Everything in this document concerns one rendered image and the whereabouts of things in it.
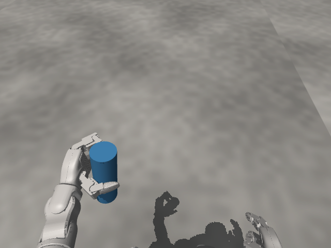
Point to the left robot arm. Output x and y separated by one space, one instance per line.
61 211

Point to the can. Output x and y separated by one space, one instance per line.
103 157

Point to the right robot hand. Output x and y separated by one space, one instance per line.
267 237

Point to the left robot hand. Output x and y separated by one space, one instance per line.
77 166

